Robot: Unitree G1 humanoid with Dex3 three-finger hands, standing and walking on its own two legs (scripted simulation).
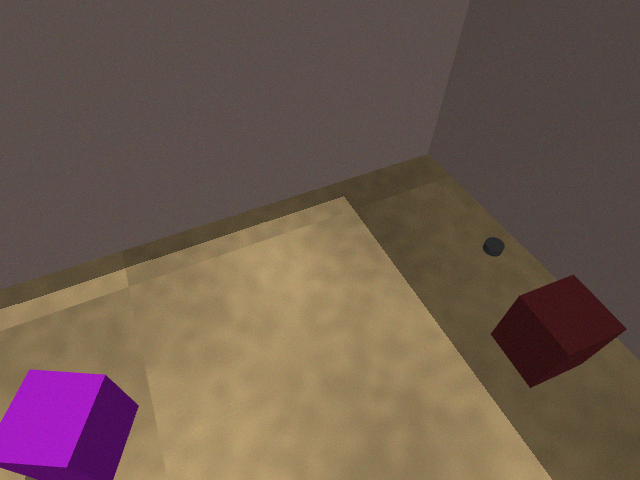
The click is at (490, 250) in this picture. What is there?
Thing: low tin
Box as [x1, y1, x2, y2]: [483, 237, 504, 256]
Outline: 486,239 483,245 484,251 490,255 498,255 504,247 503,243 499,239 494,237
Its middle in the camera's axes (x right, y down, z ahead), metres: +0.70 +0.02 +1.60
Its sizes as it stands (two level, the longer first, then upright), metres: 0.074 0.074 0.033
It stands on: the floor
